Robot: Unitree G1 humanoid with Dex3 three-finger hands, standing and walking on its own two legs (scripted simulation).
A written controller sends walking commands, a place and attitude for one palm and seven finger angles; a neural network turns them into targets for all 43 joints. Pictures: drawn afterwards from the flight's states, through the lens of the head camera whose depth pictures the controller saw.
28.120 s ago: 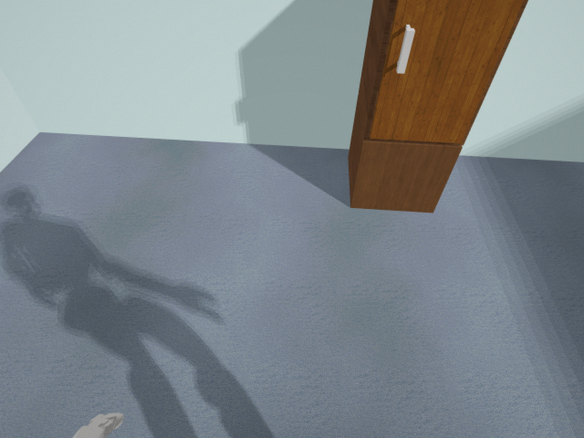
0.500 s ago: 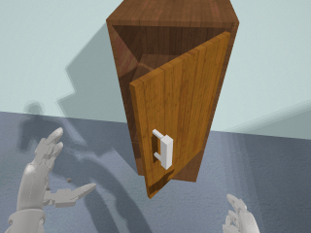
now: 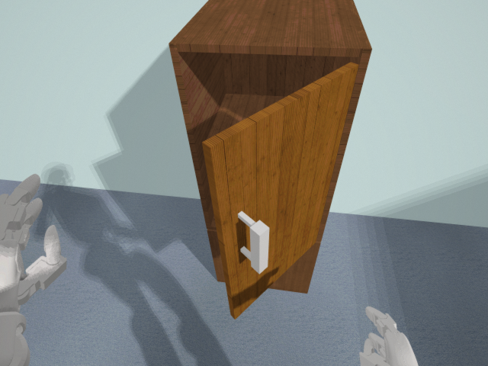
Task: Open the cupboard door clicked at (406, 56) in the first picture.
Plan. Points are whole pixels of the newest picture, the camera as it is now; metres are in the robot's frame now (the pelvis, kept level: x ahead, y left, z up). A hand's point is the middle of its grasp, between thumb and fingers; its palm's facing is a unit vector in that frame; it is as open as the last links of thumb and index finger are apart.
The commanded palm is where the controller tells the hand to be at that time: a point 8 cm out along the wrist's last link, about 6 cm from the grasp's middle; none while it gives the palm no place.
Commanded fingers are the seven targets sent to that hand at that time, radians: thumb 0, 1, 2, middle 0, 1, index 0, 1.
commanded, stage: draw the hand back to the body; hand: left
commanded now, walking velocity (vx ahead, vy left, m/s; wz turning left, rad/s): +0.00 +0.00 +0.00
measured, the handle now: (251, 241) +0.34 +0.04 +0.01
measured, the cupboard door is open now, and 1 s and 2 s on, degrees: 52 52 52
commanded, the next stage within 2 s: step back with the hand held close in 0.22 s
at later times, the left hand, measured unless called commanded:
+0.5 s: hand (67, 262) +0.19 +0.25 +0.16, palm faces +0.41 -0.77 -0.48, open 7.4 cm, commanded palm +0.12 +0.28 +0.17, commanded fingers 0.00 0.90 0.90 -0.20 -0.30 -0.20 -0.30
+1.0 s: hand (11, 320) +0.12 +0.28 +0.15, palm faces +0.38 -0.77 -0.52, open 7.4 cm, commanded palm +0.05 +0.32 +0.17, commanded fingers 0.00 0.90 0.90 -0.20 -0.30 -0.20 -0.30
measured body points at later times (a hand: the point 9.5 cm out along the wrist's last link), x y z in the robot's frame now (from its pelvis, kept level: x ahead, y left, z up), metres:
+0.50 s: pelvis -0.02 -0.02 +0.00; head -0.01 -0.04 +0.45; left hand +0.16 +0.28 +0.19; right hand +0.17 -0.25 -0.09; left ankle +0.00 +0.09 -0.74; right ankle -0.02 -0.11 -0.74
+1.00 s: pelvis -0.08 +0.02 -0.01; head -0.06 +0.03 +0.43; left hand +0.09 +0.32 +0.18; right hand +0.10 -0.22 -0.08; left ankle +0.00 +0.09 -0.75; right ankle -0.03 -0.11 -0.74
